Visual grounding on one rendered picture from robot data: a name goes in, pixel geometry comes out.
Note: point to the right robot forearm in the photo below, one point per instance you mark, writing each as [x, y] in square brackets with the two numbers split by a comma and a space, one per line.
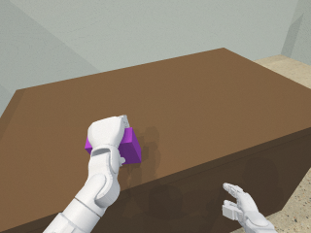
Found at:
[255, 222]

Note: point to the robot left hand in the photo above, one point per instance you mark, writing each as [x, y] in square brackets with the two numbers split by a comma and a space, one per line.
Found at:
[108, 131]

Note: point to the sponge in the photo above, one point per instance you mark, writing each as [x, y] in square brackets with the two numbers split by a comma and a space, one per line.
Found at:
[129, 147]

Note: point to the left robot forearm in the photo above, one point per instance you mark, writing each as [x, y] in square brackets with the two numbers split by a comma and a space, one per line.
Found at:
[100, 191]

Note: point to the robot right hand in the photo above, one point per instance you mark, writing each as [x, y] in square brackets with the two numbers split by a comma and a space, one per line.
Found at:
[244, 203]

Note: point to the table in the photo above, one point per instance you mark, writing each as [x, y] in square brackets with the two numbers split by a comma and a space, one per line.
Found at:
[201, 120]

